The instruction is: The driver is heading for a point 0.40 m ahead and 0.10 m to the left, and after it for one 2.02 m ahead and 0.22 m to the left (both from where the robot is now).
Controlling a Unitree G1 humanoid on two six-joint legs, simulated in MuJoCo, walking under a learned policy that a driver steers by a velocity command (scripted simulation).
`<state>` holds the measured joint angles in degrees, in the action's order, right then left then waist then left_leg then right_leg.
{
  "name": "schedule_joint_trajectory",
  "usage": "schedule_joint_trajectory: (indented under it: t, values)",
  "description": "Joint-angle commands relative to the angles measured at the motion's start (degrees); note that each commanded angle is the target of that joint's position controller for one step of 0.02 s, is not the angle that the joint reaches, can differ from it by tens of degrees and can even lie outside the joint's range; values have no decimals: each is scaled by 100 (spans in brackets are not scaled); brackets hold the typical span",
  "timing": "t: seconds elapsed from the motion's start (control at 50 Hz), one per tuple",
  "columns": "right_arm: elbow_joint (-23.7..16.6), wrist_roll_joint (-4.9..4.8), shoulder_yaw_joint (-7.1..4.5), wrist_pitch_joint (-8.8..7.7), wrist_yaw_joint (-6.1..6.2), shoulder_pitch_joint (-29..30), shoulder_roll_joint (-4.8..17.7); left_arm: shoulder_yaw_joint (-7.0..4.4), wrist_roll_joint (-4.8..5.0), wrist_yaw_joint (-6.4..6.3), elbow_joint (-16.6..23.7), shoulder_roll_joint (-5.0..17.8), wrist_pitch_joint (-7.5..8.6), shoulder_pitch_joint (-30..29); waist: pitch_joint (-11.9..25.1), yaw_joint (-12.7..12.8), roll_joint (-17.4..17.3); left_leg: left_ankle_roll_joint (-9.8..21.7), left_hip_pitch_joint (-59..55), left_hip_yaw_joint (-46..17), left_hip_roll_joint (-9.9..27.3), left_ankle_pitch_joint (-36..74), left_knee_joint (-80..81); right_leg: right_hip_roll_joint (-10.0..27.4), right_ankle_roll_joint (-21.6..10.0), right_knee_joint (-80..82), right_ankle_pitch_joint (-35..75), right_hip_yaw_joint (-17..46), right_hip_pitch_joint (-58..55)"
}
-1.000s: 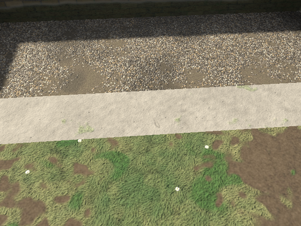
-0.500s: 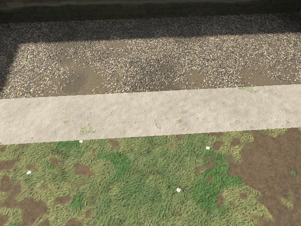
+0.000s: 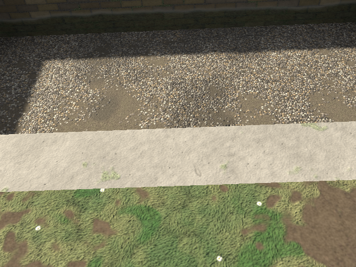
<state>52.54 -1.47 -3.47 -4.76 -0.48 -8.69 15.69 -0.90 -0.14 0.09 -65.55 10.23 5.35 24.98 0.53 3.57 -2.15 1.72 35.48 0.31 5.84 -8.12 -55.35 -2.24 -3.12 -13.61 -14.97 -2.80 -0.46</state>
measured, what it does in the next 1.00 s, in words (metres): walks ahead: left foot, then right foot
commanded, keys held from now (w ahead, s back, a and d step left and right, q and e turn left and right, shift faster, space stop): w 0.08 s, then w+q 0.20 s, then q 0.16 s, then no key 0.56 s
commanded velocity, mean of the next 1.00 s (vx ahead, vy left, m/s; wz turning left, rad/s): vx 0.24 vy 0.00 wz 0.20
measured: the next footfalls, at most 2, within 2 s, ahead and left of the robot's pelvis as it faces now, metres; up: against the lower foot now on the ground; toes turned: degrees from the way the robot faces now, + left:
left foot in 0.24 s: +0.33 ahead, +0.14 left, +0.00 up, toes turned +5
right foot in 0.70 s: +0.52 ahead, -0.03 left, +0.00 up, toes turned +15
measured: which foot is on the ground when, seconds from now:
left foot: up 0.00-0.22, down 0.24-0.72, up 0.74-0.96, down 0.98-1.00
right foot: down 0.00-0.26, up 0.28-0.68, down 0.70-1.00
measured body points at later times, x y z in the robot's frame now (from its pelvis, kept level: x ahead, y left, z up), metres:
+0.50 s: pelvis +0.27 +0.06 +0.00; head +0.31 +0.08 +0.44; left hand +0.39 +0.36 -0.12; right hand +0.37 -0.19 -0.13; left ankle +0.29 +0.13 -0.75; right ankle +0.39 -0.09 -0.68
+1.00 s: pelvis +0.39 +0.06 -0.01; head +0.41 +0.07 +0.44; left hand +0.45 +0.33 -0.14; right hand +0.53 -0.19 -0.15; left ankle +0.34 +0.19 -0.75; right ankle +0.48 -0.04 -0.75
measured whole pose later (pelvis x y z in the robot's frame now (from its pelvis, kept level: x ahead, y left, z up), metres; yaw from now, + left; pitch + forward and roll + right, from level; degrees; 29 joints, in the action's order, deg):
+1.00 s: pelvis +0.39 +0.06 -0.01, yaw +15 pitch +1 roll -1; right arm 54.5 0.1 -3.1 1.5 1.7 -11.6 14.9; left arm -1.6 -0.4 -0.7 -52.3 12.2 1.0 7.3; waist -1.4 -0.5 -0.8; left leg -1.4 13.8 -3.2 1.7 -17.7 -31.2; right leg -1.4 -0.5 -27.8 -8.7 -0.1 19.8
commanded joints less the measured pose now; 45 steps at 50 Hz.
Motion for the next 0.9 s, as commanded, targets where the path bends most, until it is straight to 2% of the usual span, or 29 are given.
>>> schedule_joint_trajectory:
  t: [0.02,0.08,0.14,0.16,0.2,0.22,0.24,0.26,0.28,0.3,0.32,0.34,0.36,0.38,0.42,0.46,0.54,0.6,0.66,0.68,0.7,0.72,0.74,0.76,0.78,0.8,0.84,0.86,0.9]
  values:
    - [-572,12,66,-44,-48,956,6,-123,-18,-111,298,990,5,46,-798,22,572,-142,615,131,-25,662,1176,1306,-698,836,1742,836,302]
    - [-751,-25,109,-49,-120,1494,25,-156,38,-131,268,1054,-7,354,-928,142,641,-94,256,288,-202,1041,1926,1372,-709,953,1720,657,290]
    - [-882,-61,117,-69,-234,1713,100,-211,82,-145,249,1087,-39,384,-949,32,661,174,204,243,-232,1025,2348,1603,-604,780,2133,331,-315]
    - [-900,-59,92,-80,-273,1662,169,-238,68,-147,278,1127,-56,315,-832,-74,675,295,18,277,-306,893,2402,1657,-538,556,2717,200,-513]
    - [-794,-43,-44,-66,-305,1069,432,-308,7,-164,365,1284,-117,157,-234,-489,883,542,-916,461,-664,503,2245,1711,-392,-377,4828,-27,-820]
    - [-551,-52,-178,-37,-297,236,635,-320,-39,-176,431,1294,-185,47,264,-928,917,692,-1889,593,-917,391,2226,1573,-268,-1446,5607,-233,-709]
    - [-300,-61,-315,17,-260,-640,864,-296,-74,-190,535,1258,-210,17,717,-1307,805,878,-3289,263,-805,391,2232,1397,-84,-2776,5205,-360,154]
    - [-191,49,-443,57,-209,-1396,1348,-150,-118,-118,741,751,-120,470,1533,-1124,-394,1694,-5500,-2295,541,-672,2433,665,250,-5019,2879,-424,2471]
    - [-153,37,-384,86,-188,-1422,1237,-27,-43,-12,721,458,124,472,2105,-988,-1078,2232,-6056,-4865,1427,-1579,3822,-183,336,-6542,-1369,407,3598]
    - [-239,77,-279,27,-184,-938,940,-153,157,45,973,892,328,-146,1328,-990,-868,1934,-5458,-4428,1244,-1070,4035,146,177,-6990,-1272,991,4217]
    - [-395,108,-223,-31,-180,-416,765,-180,233,21,1158,1103,422,-604,707,-810,-402,1731,-4510,-3429,1061,219,3970,387,108,-6860,-905,899,4157]
    - [-520,139,-179,-87,-215,20,638,-228,163,-53,1193,1137,433,-766,315,-545,219,1618,-3505,-2620,829,1612,3971,592,139,-6455,-641,825,3849]
    - [-592,171,-140,-114,-219,209,516,-312,67,-130,1202,1243,357,-716,243,-329,342,1506,-2860,-2004,629,2540,3961,775,178,-6078,-577,803,3384]
    - [-618,198,-121,-108,-221,244,488,-332,25,-169,1266,1187,260,-659,206,-208,295,1492,-2412,-1767,513,2979,3992,805,230,-5837,-605,797,3078]
    - [-576,192,-137,-90,-168,104,625,-330,-42,-237,1410,963,91,-656,148,-85,150,1530,-1844,-1403,356,3564,4042,737,404,-5179,-477,671,2831]
    - [-555,198,-186,-51,-57,-37,834,-334,-88,-292,1618,920,-11,-947,176,-81,-21,1490,-1639,-1142,205,3852,3998,571,560,-4282,38,540,2829]
    - [-439,82,-171,112,107,-395,805,-269,-45,-244,1845,824,-85,-1685,471,-420,-239,1045,-1858,-898,-21,3228,3820,337,609,-2674,1544,480,2449]
    - [-314,110,-132,191,168,-548,766,-273,-15,-177,1991,933,-107,-2099,418,-576,-278,981,-2266,-1198,156,2532,3689,322,597,-2138,1640,608,2459]
    - [-280,131,-92,234,203,-488,695,-329,-60,-128,2029,1134,-30,-2098,330,-480,-321,928,-2711,-1593,312,2244,3250,333,396,-1546,1199,681,2343]
    - [-290,115,-55,247,212,-417,620,-343,-87,-118,1957,1149,23,-1879,356,-313,-284,786,-2720,-1593,187,2056,2981,340,251,-1005,1661,637,1925]
    - [-286,167,2,224,206,-635,472,-375,-168,-136,1927,1341,68,-1730,533,-339,-9,543,-2537,-1487,-115,1714,2620,739,42,-786,3194,974,1208]
    - [-251,264,34,168,182,-1151,357,-405,-225,-161,1974,1622,44,-1705,900,-670,690,318,-1896,-1192,-599,202,2070,1457,-425,-1243,5168,1554,145]
    - [-128,189,76,179,201,-1491,263,-333,-209,-173,1894,1266,-61,-1572,1291,-627,1347,11,-1426,-853,-890,-1669,1515,2014,-1165,-1337,5360,2123,-359]
    - [-164,150,42,249,195,-1233,531,-211,-126,-138,1872,813,-136,-1476,1358,-459,1303,-165,-1323,-722,-778,-2577,1129,2242,-1401,-1075,4600,2577,-225]
    - [-267,97,-19,358,214,-833,704,-185,-83,-98,1847,826,-180,-1485,1140,-339,1135,-281,-1093,-655,-715,-2776,760,2162,-1353,-864,3705,2681,-49]
    - [-269,65,-65,480,244,-698,732,-221,-67,-78,1842,1005,-215,-1544,969,-305,1027,-385,-956,-641,-641,-2789,354,2077,-1246,-700,2893,2657,182]
    - [-182,89,-95,666,271,-737,632,-254,-68,-73,1878,1162,-250,-1976,571,-489,851,-512,-1225,-651,-441,-2414,250,1818,-989,-400,1791,2261,1052]
    - [-118,82,-65,689,274,-820,469,-260,-77,-69,1878,1144,-284,-2177,416,-590,912,-531,-1482,-527,-422,-2244,679,1565,-826,-304,1441,1924,1414]
    - [21,92,-25,650,272,-852,258,-263,-84,-80,1803,1072,-355,-2191,396,-567,1042,-511,-2005,-251,-509,-1594,1500,1235,-687,-312,1253,1464,1684]
Over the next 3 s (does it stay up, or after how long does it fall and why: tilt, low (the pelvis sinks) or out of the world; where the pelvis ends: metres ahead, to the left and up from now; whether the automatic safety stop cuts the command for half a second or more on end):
stays up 0.68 0.15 -0.02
